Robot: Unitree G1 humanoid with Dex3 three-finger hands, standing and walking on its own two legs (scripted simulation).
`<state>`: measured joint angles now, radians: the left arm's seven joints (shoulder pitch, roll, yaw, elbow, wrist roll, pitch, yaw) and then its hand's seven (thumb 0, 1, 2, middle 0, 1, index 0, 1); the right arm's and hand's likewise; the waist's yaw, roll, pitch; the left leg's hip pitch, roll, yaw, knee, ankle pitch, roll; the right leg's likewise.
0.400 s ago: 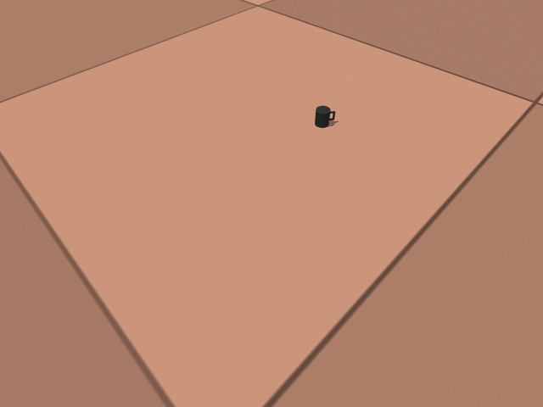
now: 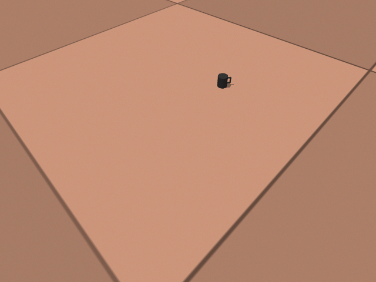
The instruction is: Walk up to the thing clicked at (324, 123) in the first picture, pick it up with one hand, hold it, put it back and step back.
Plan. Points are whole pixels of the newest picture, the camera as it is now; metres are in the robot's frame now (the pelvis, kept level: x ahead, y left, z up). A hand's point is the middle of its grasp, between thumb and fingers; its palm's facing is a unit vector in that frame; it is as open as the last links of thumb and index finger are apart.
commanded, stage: stand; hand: left
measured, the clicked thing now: (224, 80) +1.81 -0.22 -0.73
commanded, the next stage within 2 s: walk up in 0.72 s
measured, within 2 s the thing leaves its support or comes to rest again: neither
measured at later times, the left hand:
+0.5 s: hand out of the picture +0.08 +0.25 -0.16, palm faces -0.02 -0.94 -0.34, open 7.4 cm
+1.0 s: hand out of the picture +0.15 +0.24 -0.13, palm faces -0.13 -0.91 -0.39, open 7.4 cm
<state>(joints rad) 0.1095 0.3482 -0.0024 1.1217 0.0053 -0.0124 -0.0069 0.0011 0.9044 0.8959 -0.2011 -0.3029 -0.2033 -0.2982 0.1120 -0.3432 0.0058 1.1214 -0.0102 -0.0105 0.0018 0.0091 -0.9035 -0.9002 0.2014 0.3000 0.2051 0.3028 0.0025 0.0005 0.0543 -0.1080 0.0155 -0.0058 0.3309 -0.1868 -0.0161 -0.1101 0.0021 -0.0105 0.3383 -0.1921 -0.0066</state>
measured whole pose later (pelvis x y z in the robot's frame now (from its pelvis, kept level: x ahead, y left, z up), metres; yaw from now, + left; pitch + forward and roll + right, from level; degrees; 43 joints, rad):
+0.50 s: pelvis +0.00 +0.00 +0.00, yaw +0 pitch -2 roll +0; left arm 0.12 0.35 0.00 1.12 0.00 -0.01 -0.01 0.00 0.90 0.90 -0.20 -0.30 -0.20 -0.30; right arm 0.11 -0.34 0.00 1.12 -0.01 -0.01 0.00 0.01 -0.90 -0.90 0.20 0.30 0.21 0.30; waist 0.00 0.00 0.05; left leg -0.09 0.02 0.00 0.32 -0.19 -0.02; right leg -0.10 0.00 -0.01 0.33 -0.19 -0.01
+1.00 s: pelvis +0.05 -0.05 -0.01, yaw -7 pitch -2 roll +2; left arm 0.22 0.46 0.10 1.01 0.03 0.00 -0.12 0.00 0.91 0.90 -0.20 -0.30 -0.20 -0.30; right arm 0.26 -0.44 -0.10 1.02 -0.06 -0.06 0.05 0.01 -0.90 -0.90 0.21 0.30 0.21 0.30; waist -0.01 0.00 0.02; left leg 0.00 0.10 0.11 0.36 -0.32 -0.02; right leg -0.41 -0.10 0.00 0.71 -0.35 -0.01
